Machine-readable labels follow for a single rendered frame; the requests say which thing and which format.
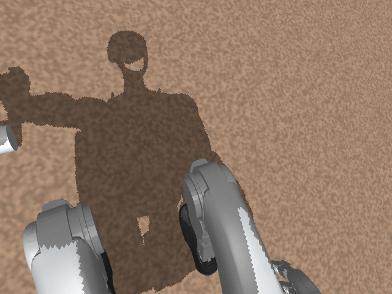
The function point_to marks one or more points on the right robot hand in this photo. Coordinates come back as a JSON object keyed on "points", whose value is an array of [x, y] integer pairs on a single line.
{"points": [[298, 283]]}

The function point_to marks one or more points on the right robot foot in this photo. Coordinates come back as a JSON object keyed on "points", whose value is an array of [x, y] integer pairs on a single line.
{"points": [[205, 268]]}

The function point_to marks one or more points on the can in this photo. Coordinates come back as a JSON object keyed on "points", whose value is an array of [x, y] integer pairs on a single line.
{"points": [[8, 141]]}

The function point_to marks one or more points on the left robot foot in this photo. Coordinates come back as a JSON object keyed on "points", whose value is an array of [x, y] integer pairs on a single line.
{"points": [[109, 272]]}

